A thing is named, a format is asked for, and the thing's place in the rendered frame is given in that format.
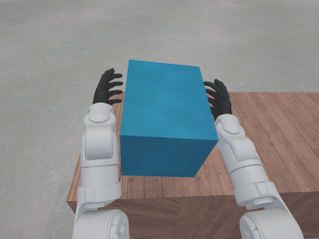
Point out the pedestal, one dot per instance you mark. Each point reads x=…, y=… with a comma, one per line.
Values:
x=284, y=128

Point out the robot right forearm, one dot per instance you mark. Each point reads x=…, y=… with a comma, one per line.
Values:
x=252, y=187

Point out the robot right upper arm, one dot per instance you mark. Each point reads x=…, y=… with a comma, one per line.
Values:
x=271, y=223

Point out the robot right hand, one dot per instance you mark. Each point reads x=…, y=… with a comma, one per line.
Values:
x=221, y=102

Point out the carton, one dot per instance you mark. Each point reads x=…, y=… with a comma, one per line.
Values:
x=167, y=127

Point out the robot left hand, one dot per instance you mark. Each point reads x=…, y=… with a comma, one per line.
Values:
x=102, y=93

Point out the robot left forearm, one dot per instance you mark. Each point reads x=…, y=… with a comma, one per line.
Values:
x=99, y=159

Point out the robot left upper arm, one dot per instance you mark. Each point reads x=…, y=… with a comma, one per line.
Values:
x=102, y=224

